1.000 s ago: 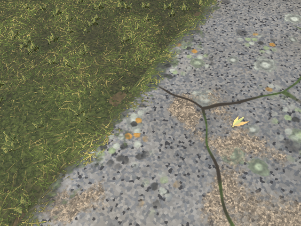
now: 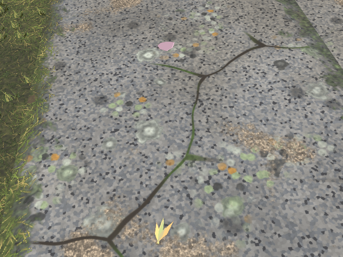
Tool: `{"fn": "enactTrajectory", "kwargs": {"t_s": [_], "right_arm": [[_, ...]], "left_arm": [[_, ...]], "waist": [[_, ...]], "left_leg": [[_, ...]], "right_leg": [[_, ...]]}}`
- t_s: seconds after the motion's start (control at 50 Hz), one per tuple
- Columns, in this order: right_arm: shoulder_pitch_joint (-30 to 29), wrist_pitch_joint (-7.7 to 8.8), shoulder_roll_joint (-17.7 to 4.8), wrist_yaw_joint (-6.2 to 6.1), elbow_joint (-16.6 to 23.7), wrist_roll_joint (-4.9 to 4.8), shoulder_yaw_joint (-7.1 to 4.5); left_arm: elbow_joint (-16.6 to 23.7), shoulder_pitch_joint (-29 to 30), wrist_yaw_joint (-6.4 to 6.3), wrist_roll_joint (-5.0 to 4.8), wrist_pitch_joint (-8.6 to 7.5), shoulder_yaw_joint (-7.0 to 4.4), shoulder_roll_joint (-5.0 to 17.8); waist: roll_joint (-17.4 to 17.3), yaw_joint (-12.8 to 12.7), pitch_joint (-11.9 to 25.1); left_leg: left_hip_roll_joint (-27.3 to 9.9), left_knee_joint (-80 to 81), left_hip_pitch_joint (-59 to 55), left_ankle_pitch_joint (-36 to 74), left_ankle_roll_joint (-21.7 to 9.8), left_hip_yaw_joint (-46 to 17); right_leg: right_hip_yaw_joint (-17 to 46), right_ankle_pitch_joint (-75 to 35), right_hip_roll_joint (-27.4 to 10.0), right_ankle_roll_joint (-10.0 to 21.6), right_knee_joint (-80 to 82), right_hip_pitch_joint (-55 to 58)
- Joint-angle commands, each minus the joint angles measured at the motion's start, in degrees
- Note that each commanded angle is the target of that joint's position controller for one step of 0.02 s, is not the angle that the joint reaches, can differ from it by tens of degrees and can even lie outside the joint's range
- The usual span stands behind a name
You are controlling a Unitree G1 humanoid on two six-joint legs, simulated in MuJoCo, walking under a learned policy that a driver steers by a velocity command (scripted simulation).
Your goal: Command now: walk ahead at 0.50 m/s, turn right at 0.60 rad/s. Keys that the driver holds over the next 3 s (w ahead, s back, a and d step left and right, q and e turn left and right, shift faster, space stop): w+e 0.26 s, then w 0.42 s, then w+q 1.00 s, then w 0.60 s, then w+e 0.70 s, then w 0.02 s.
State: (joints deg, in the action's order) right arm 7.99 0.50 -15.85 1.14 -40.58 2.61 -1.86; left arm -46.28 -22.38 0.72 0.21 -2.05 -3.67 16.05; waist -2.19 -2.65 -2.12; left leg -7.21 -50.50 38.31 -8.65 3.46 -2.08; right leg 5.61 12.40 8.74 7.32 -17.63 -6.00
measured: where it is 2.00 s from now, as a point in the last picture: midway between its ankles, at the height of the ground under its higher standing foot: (202, 131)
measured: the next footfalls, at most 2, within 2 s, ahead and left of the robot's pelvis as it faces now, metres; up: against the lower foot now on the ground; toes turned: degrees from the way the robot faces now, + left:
left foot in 0.20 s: +0.30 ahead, +0.13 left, +0.00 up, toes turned -9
right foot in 0.68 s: +0.48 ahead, -0.14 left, +0.00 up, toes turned -18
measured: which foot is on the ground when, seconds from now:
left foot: up 0.00-0.18, down 0.20-0.68, up 0.70-1.00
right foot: down 0.00-0.20, up 0.22-0.66, down 0.68-1.00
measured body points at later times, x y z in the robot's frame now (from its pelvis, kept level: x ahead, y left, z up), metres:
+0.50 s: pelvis +0.27 +0.03 +0.00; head +0.30 +0.04 +0.45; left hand +0.49 +0.24 -0.11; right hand +0.22 -0.24 -0.12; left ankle +0.26 +0.14 -0.74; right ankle +0.32 -0.12 -0.68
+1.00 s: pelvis +0.51 -0.08 +0.00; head +0.53 -0.09 +0.45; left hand +0.57 +0.18 -0.13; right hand +0.57 -0.35 -0.13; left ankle +0.64 +0.05 -0.67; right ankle +0.44 -0.13 -0.74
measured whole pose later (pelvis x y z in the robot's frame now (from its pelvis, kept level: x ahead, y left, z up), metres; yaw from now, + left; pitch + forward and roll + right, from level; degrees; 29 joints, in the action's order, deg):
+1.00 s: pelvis +0.51 -0.08 +0.00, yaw -9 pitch +0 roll -1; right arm 13.2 0.2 -15.4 2.7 -48.6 1.5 -3.4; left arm -51.7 -22.0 -0.3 1.0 -5.3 -1.9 13.3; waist -2.7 -1.2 -1.2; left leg -4.5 -54.9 37.7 -5.5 -1.5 -0.7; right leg -9.9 13.1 3.0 4.2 -12.7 -0.5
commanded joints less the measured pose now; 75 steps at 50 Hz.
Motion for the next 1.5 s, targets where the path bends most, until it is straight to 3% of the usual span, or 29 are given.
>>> {"fn": "enactTrajectory", "kwargs": {"t_s": [0.02,0.1,0.18,0.2,0.22,0.24,0.28,0.32,0.42,0.52,0.6,0.64,0.68,0.7,0.72,0.74,0.78,0.82,0.9,1.1,1.16,1.2,1.22,1.24,1.26,1.28,1.32,1.38,1.5], "right_arm": [[-6.28,0.85,-3.80,0.18,5.16,-0.30,-0.65],[-10.73,1.84,-4.50,0.40,7.26,-0.91,-0.39],[4.74,3.10,-8.06,-1.09,3.11,-0.96,-1.93],[12.96,3.79,-11.56,-2.01,2.18,0.05,-2.89],[16.65,3.48,-17.07,-2.59,2.66,1.28,-4.05],[13.63,2.68,-14.94,-2.34,2.56,0.08,-4.01],[7.07,2.56,-6.25,-1.79,2.89,-0.62,-1.95],[7.12,3.30,-4.55,-1.60,1.07,-0.80,-1.31],[10.73,5.65,-5.57,-0.29,-2.55,-1.62,-1.77],[13.14,5.16,-5.96,-0.05,-5.29,-1.98,-1.88],[17.22,4.45,-7.96,-0.16,-8.00,-1.98,-2.37],[17.42,3.81,-8.84,-0.38,-8.96,-1.94,-2.53],[17.74,3.42,-7.22,-0.56,-9.35,-2.25,-1.82],[17.97,3.60,-3.01,-0.26,-6.25,-3.07,-0.47],[21.06,3.32,-1.96,-0.43,-5.47,-2.81,-0.55],[16.39,2.59,-6.60,-0.94,-6.11,-1.83,-1.94],[14.14,2.70,-4.25,-0.32,-6.39,-2.49,-1.61],[16.24,1.32,-3.14,0.30,-8.17,-1.19,-1.65],[11.51,0.12,-1.58,1.33,-7.11,-1.13,-1.92],[-6.59,0.47,0.05,2.75,-0.30,-0.62,-0.43],[-3.54,0.35,-1.25,2.25,-0.46,-0.46,-0.98],[6.33,0.77,-3.51,1.59,-3.01,-0.24,-2.27],[15.36,1.20,-6.18,0.90,-5.73,0.40,-3.63],[18.66,0.92,-13.25,-0.14,-5.98,0.53,-5.77],[16.74,0.45,-15.75,0.08,-4.92,-1.44,-6.27],[14.80,0.08,-14.02,-0.30,-5.38,-2.38,-6.01],[9.55,0.40,-8.27,-0.86,-5.35,-2.30,-4.50],[7.67,1.93,-6.34,-0.84,-4.98,-2.78,-3.67],[13.74,2.43,-8.30,-0.72,-5.86,-2.64,-4.26]], "left_arm": [[2.74,-2.43,-0.36,0.04,-1.02,-2.26,8.95],[2.45,-4.44,-1.04,0.60,-0.91,-2.53,10.04],[3.43,0.84,-0.86,0.49,-1.29,-2.65,11.34],[4.20,0.65,-0.29,-0.10,-1.77,-1.81,8.51],[6.16,-4.49,-0.44,-1.64,-1.83,-0.55,2.60],[5.63,-5.15,-0.79,0.42,-1.25,-0.76,6.72],[4.58,0.91,0.04,1.48,-0.39,-0.97,7.30],[4.52,1.79,1.08,2.05,0.44,-0.62,5.37],[5.60,6.38,2.04,2.23,1.12,0.20,3.69],[8.68,17.83,2.98,2.10,0.39,2.07,1.37],[9.68,21.83,2.56,1.97,0.05,2.34,2.25],[8.92,19.41,1.92,2.29,-0.36,2.00,3.04],[3.68,4.91,0.88,3.42,-1.46,0.61,5.51],[2.79,-4.03,-0.08,4.67,-1.76,-0.81,10.94],[2.54,-4.88,-0.66,2.89,-1.08,-1.85,14.66],[2.38,-1.45,-0.85,1.29,-0.87,-1.24,11.21],[2.49,5.49,-0.59,1.24,-1.71,0.50,4.85],[1.83,7.21,-0.83,1.04,-2.62,1.18,2.53],[-0.45,4.58,-1.00,0.68,-4.26,0.59,3.57],[-5.48,-2.15,-2.06,0.94,-3.66,0.38,4.54],[-6.04,-1.40,-2.68,1.23,-2.87,-0.04,6.66],[-5.84,-0.62,-2.85,1.49,-1.79,-0.55,8.42],[-4.96,0.56,-2.65,1.27,-1.58,-0.58,8.59],[-1.75,-0.97,-1.86,0.42,-2.00,0.62,3.18],[1.20,1.85,-1.17,0.62,-2.58,0.17,4.47],[2.37,7.53,-0.87,1.09,-3.14,0.20,5.12],[1.93,7.20,-0.84,0.84,-3.81,0.50,4.34],[1.69,4.83,-0.47,2.82,-0.81,0.70,3.22],[6.19,16.80,0.08,2.37,0.30,1.03,2.59]], "waist": [[5.51,-1.10,-0.10],[6.05,-2.22,-0.17],[4.64,6.23,5.03],[-0.51,9.63,11.87],[-12.83,7.76,19.58],[-11.88,5.49,18.16],[-0.10,4.15,4.50],[-3.90,2.75,1.41],[-3.88,2.33,0.95],[-3.60,4.28,-0.65],[-3.78,5.23,-1.23],[-3.54,3.64,-0.23],[0.44,-2.51,8.20],[9.53,-5.55,16.46],[17.36,-3.78,19.43],[8.65,-3.38,11.87],[6.49,0.59,2.99],[8.08,3.03,1.16],[6.26,3.66,-0.45],[5.35,0.01,-4.30],[7.08,2.28,-1.07],[7.40,6.65,5.03],[4.42,11.22,9.70],[-6.48,10.19,15.23],[-8.09,8.77,19.12],[-1.24,8.95,11.90],[4.22,4.05,1.67],[2.37,0.81,2.29],[-0.65,4.47,-0.15]], "left_leg": [[2.49,6.63,1.13,5.58,0.01,1.36],[5.09,14.04,-2.40,5.17,-1.28,0.93],[8.42,23.10,-28.56,-0.01,-4.76,1.70],[-0.14,25.55,-41.35,-7.66,-7.26,-6.61],[-16.95,30.30,-56.22,-16.00,-12.80,-31.33],[-18.68,34.90,-51.72,-22.70,-15.14,-43.58],[-12.91,36.57,-37.02,-19.16,-13.40,-26.62],[-7.84,38.41,-30.70,-6.23,-11.70,-14.85],[-6.96,40.87,-31.36,9.61,-13.74,-5.75],[-4.15,42.10,-30.35,12.33,-12.76,2.09],[-6.57,39.79,-33.84,16.81,-12.23,1.58],[-7.11,34.52,-36.22,25.85,-11.62,2.16],[-2.87,15.76,-31.42,30.07,-9.47,6.42],[1.21,-3.15,-16.95,9.54,-7.33,8.63],[9.54,-16.99,-3.53,-23.22,-6.74,5.67],[6.43,-20.11,0.47,-19.75,-7.62,-0.65],[2.91,-14.83,-2.45,-11.54,-7.77,-1.00],[2.20,-12.66,-6.69,-8.38,-6.52,-0.68],[2.01,-11.62,-2.13,-1.53,-5.33,-0.30],[4.15,12.22,-1.36,7.28,-7.86,8.16],[8.74,14.22,-8.14,-0.65,-11.46,11.51],[12.50,16.80,-19.75,-5.71,-14.56,11.49],[11.23,21.55,-33.15,-4.97,-17.08,7.02],[-4.81,23.25,-50.09,-8.57,-23.59,-16.85],[-13.05,32.40,-56.10,-3.19,-29.87,-42.63],[-11.36,33.83,-51.55,-2.22,-27.70,-33.87],[-6.42,35.91,-36.43,6.73,-22.34,-21.80],[-0.94,37.10,-28.51,17.26,-20.54,-14.06],[2.16,38.69,-29.36,13.40,-17.97,-13.57]], "right_leg": [[12.96,-17.11,-14.36,6.94,4.36,1.12],[15.66,-23.58,-15.70,5.71,0.13,4.48],[15.02,-32.11,-12.07,0.85,-14.56,-2.03],[11.04,-23.81,-7.95,-0.78,-28.98,-7.69],[3.54,11.92,0.75,-3.07,-46.31,-23.93],[2.19,17.99,-2.15,-2.72,-53.01,-30.69],[1.23,8.85,-7.39,-2.99,-52.32,-30.04],[0.55,6.76,-9.29,-3.76,-48.29,-26.80],[0.69,1.52,-8.82,-4.91,-42.59,-29.75],[-5.58,-7.35,-10.57,-6.04,-24.69,-26.41],[-8.97,-5.10,-10.25,-4.19,-17.14,-21.77],[-10.11,-1.68,-8.47,-2.40,-13.80,-16.99],[-8.70,-2.12,-7.87,0.37,-9.06,3.05],[10.75,6.28,-24.25,4.57,-6.29,19.28],[31.89,5.32,-34.67,9.25,1.26,23.35],[25.61,5.17,-31.54,7.84,1.12,17.48],[11.18,-2.49,-25.95,3.74,4.89,5.23],[3.81,-7.45,-22.65,1.33,7.79,-0.25],[-3.51,-15.12,-22.12,1.47,10.58,0.23],[-15.65,-29.78,-22.67,-0.04,7.63,9.00],[-18.50,-53.64,-23.39,-1.19,-2.48,13.48],[-19.20,-58.55,-23.52,-1.34,-19.36,12.07],[-19.86,-46.94,-22.05,-2.74,-33.95,3.70],[-20.17,-9.97,-15.15,-5.59,-55.15,-17.26],[-8.46,18.51,-5.38,-7.00,-67.13,-31.74],[-2.56,12.69,-10.06,-6.46,-66.23,-37.14],[-3.43,6.14,-14.17,-6.58,-55.52,-32.82],[-4.06,5.46,-15.02,-8.89,-48.71,-25.38],[-5.37,-6.13,-14.55,-11.24,-32.67,-31.48]]}}
Over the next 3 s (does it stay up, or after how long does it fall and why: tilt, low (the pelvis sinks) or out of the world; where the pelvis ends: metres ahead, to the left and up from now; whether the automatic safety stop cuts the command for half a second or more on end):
stays up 1.55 0.09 0.00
